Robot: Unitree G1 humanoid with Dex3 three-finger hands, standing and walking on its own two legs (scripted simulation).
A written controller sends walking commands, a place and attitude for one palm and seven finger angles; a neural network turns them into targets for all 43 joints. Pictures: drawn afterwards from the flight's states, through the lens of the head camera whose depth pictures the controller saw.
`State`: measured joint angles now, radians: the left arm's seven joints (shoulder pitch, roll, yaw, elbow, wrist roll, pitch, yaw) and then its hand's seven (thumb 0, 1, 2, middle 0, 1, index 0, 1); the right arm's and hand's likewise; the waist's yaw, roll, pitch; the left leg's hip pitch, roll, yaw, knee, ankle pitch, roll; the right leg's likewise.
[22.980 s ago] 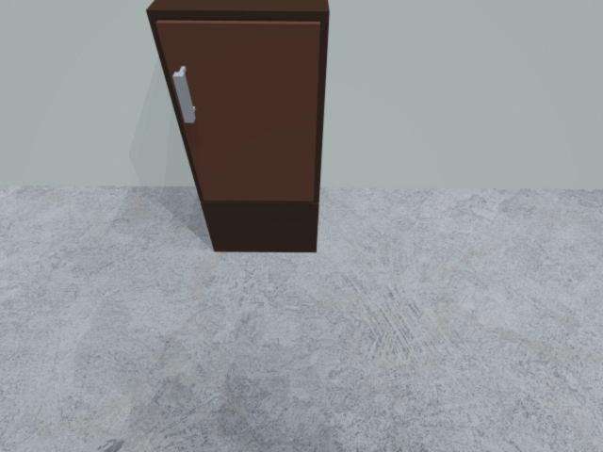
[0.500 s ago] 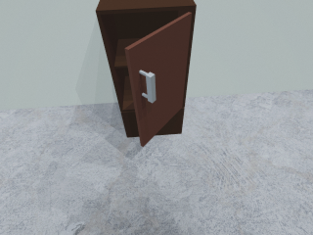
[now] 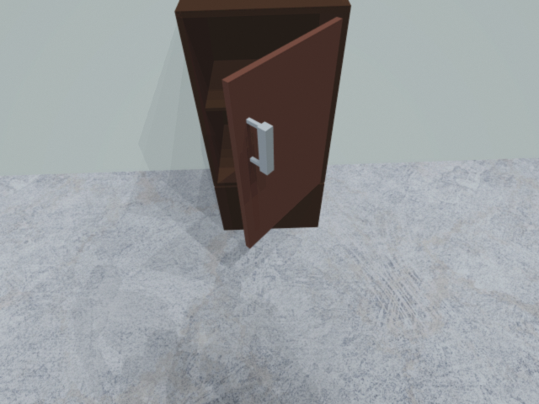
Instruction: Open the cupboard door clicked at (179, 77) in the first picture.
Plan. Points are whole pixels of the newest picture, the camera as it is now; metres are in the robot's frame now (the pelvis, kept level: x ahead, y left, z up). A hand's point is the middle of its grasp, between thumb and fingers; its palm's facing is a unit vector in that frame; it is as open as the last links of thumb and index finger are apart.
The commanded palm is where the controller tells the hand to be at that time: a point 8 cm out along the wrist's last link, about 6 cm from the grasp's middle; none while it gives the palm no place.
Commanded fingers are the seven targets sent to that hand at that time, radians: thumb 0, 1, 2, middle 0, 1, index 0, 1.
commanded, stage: let the arm hang, fingers relaxed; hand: left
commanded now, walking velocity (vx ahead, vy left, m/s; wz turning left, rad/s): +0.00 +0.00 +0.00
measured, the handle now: (259, 146) +0.65 +0.06 -0.02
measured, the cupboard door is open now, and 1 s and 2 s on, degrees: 47 47 47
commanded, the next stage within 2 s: look to check the result in 0.36 s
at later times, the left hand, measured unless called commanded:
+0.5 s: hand out of the picture +0.03 +0.17 -0.17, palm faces +0.02 -0.98 -0.21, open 7.3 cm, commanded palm none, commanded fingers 0.00 0.90 0.90 -0.20 -0.30 -0.20 -0.30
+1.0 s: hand out of the picture +0.04 +0.16 -0.17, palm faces +0.02 -0.98 -0.20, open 7.4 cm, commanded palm none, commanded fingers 0.00 0.90 0.90 -0.20 -0.30 -0.20 -0.30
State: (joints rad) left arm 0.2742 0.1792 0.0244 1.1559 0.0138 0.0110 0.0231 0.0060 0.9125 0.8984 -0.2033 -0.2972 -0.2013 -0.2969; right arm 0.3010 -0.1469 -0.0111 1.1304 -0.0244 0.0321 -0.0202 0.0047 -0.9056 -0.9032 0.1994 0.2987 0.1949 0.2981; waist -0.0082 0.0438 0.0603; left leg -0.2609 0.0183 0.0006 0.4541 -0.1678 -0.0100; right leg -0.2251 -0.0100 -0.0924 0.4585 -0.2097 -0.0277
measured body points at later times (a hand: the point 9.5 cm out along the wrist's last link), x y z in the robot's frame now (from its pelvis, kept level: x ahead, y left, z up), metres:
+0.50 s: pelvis +0.02 +0.00 +0.00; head +0.04 -0.01 +0.45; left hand +0.03 +0.22 -0.15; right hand +0.01 -0.22 -0.16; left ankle +0.05 +0.13 -0.74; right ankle +0.03 -0.10 -0.74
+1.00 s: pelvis +0.03 -0.01 +0.00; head +0.06 -0.02 +0.45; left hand +0.04 +0.22 -0.15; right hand +0.03 -0.22 -0.16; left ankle +0.05 +0.13 -0.74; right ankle +0.03 -0.10 -0.74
